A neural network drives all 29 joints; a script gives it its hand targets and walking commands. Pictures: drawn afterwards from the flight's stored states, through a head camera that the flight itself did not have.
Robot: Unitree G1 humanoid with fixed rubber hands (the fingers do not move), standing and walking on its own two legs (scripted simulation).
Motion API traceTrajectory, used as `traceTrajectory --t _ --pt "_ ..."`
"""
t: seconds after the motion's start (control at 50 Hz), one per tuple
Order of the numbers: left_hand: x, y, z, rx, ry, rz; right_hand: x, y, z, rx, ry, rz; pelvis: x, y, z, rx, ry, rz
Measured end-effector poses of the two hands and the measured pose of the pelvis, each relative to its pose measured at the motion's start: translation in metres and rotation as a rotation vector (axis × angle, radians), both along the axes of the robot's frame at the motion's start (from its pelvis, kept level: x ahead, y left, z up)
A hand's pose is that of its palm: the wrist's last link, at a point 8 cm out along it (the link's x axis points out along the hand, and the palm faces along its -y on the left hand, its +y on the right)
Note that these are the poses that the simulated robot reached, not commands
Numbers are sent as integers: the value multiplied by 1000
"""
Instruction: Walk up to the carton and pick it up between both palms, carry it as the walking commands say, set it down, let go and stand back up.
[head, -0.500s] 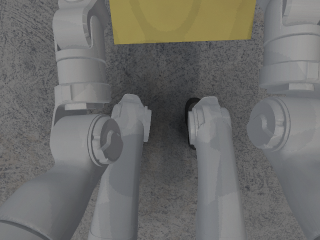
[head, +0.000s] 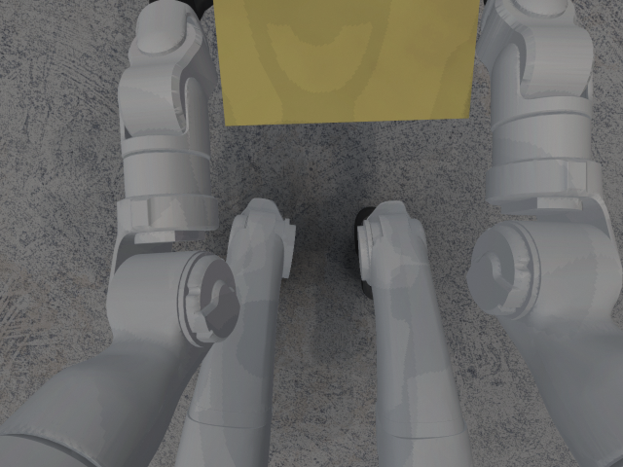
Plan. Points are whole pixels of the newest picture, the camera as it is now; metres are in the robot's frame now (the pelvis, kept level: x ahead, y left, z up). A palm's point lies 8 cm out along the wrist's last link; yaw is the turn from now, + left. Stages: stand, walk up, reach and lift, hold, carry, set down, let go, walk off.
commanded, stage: reach and lift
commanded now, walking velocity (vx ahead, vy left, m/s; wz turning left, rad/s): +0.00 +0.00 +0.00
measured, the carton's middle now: out of the picture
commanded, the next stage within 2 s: none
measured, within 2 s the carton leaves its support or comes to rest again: neither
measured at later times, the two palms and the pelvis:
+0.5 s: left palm out of the picture +0.49 +0.15 -0.01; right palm out of the picture +0.52 -0.14 -0.01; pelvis +0.01 +0.00 +0.05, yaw +0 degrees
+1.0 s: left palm out of the picture +0.47 +0.16 +0.09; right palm out of the picture +0.50 -0.13 +0.09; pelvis +0.10 +0.00 +0.14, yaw -1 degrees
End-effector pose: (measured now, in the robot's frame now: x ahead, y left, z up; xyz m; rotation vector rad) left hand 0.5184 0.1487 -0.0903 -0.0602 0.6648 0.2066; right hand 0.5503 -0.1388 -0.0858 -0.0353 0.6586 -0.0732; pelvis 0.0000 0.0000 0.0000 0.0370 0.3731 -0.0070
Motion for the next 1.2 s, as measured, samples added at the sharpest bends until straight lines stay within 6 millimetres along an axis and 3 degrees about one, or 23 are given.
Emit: traceTrajectory --t 0.22,0.48,0.66,0.8,1.02,1.2 --pt "-15 1 30 7 4 0 -16 1 26 11 5 -4 0 -1 22 -1 -49 -5" --pt "-26 3 78 10 4 3 -25 3 75 4 4 5 6 -1 46 -3 -61 -4" --pt "-37 1 128 8 63 7 -37 1 121 17 65 -4 46 1 68 -7 128 1" --pt "-36 5 171 30 68 -5 -40 5 158 17 69 4 76 3 101 -2 120 -10" --pt "-49 10 179 -10 69 10 -52 9 174 4 73 -3 106 5 142 -20 129 -8" --pt "-60 9 202 -7 37 9 -64 9 198 29 41 -29 111 8 160 -26 87 0"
